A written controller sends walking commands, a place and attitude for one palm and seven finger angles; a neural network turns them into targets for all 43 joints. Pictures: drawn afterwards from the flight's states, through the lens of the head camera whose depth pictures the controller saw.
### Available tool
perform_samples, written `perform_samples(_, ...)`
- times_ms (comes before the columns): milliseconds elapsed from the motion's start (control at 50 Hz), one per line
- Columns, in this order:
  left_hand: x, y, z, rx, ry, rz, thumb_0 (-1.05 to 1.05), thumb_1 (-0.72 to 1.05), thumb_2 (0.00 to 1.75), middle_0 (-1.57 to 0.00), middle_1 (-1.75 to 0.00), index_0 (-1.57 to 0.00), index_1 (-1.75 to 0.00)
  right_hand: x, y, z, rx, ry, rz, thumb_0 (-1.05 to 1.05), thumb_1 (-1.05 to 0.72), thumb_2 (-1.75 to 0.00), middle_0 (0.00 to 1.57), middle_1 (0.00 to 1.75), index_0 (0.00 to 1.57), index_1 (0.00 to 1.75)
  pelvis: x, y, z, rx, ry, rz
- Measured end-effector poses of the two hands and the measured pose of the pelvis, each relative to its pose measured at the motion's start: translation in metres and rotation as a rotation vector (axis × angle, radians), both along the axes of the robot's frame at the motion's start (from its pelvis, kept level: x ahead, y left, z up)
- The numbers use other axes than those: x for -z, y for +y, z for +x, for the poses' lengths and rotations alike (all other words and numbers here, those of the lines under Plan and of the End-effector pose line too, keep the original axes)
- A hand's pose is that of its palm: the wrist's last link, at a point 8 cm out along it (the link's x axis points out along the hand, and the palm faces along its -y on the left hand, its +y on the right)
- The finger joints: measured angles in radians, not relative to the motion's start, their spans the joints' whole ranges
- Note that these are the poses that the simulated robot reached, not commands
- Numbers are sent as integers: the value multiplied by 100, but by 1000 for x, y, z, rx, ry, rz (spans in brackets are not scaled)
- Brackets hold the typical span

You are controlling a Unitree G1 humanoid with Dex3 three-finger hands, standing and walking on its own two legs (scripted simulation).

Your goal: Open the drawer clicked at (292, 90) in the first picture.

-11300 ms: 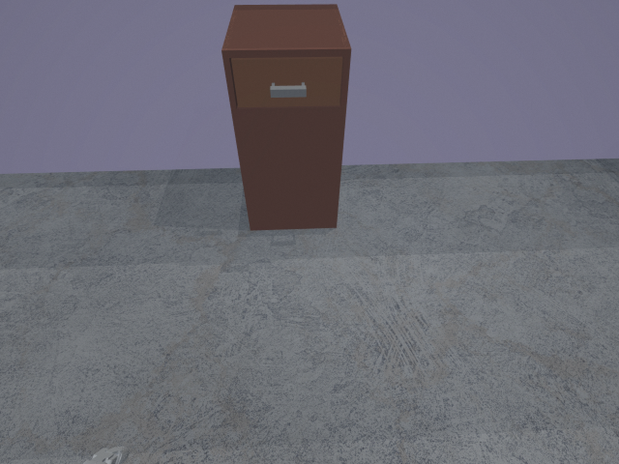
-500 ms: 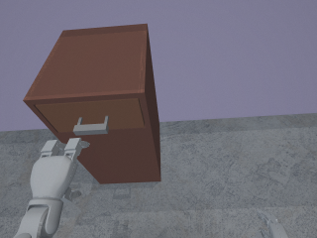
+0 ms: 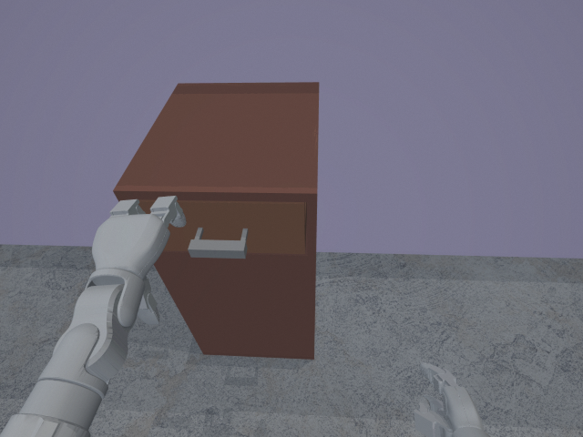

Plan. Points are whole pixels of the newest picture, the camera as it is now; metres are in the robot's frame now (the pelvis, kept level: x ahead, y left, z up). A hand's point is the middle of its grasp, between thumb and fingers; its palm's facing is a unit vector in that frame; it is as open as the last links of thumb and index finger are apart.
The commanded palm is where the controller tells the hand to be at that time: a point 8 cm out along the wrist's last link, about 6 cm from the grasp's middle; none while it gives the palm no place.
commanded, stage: raise the hand with hooked fingers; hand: left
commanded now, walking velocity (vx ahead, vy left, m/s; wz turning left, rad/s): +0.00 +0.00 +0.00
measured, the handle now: (220, 240) +0.48 +0.23 -0.08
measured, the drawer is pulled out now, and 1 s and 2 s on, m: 0.00 0.00 0.00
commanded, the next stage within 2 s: move the hooked fingers above the handle in 0.34 s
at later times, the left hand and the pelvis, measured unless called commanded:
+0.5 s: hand (170, 262) +0.32 +0.23 +0.07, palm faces +0.02 -0.08 -1.00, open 13.9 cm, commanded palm +0.30 +0.23 +0.12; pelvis +0.01 -0.01 +0.00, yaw +0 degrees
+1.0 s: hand (194, 261) +0.35 +0.21 +0.03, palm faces -0.07 -0.06 -1.00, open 13.9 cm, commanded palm +0.35 +0.22 +0.09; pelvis +0.01 -0.03 -0.01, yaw +0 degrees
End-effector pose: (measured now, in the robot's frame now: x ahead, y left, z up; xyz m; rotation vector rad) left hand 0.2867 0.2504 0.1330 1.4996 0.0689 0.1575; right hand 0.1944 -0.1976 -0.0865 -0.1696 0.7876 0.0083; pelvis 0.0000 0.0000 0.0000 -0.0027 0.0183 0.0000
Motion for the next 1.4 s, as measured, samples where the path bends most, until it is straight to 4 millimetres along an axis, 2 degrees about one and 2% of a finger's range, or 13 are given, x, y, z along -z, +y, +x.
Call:
perform_samples(60,2,1,5,19,38,-12,0,-49,30,-32,-120,-32,-120,5,-3,-8,9,35,-4,1,-90,-90,20,30,20,30,-1,3,2,0,7,-2)
perform_samples(160,15,-9,2,97,91,-33,0,-49,30,-32,-120,-32,-120,12,-17,-24,36,95,-25,1,-90,-90,20,30,20,30,-2,5,6,7,20,-4)
perform_samples(300,13,-14,0,137,18,-21,0,-49,30,-33,-120,-32,-120,18,-35,-35,63,156,-54,1,-90,-90,20,30,20,30,-3,0,9,6,39,-2)
perform_samples(420,6,-11,8,57,-15,-8,0,-49,30,-32,-120,-32,-120,19,-43,-27,74,146,-34,1,-90,-90,20,30,20,30,-3,-7,11,3,50,0)
perform_samples(620,24,-34,15,79,89,-20,0,-49,30,-32,-120,-32,-120,11,-53,-3,72,73,-25,1,-90,-90,20,30,20,30,-3,-23,15,9,54,7)
perform_samples(820,28,-21,23,34,67,8,0,-49,30,-32,-120,-32,-120,13,-71,-3,89,79,-55,1,-90,-90,20,30,20,30,1,-32,15,1,81,6)
perform_samples(960,47,-29,41,69,130,3,0,-49,30,-32,-120,-32,-120,23,-79,-22,115,132,-79,1,-90,-90,20,30,20,30,4,-32,12,-4,110,7)
perform_samples(1060,50,-40,60,133,97,5,0,-49,30,-32,-120,-32,-120,30,-81,-43,157,180,-87,1,-90,-90,20,30,20,30,7,-29,12,5,135,8)
perform_samples(1180,54,-31,79,88,71,22,0,-49,30,-32,-120,-32,-120,38,-81,-71,208,243,-75,1,-90,-90,20,30,20,30,10,-24,12,21,163,8)
perform_samples(1300,68,-20,82,47,134,17,0,-49,30,-32,-120,-32,-120,42,-80,-92,239,296,-75,1,-90,-90,20,30,20,30,10,-18,14,32,178,6)
perform_samples(1400,78,-24,82,102,145,7,0,-49,30,-32,-120,-32,-120,42,-80,-98,237,318,-102,1,-90,-90,20,30,20,30,12,-14,14,21,184,1)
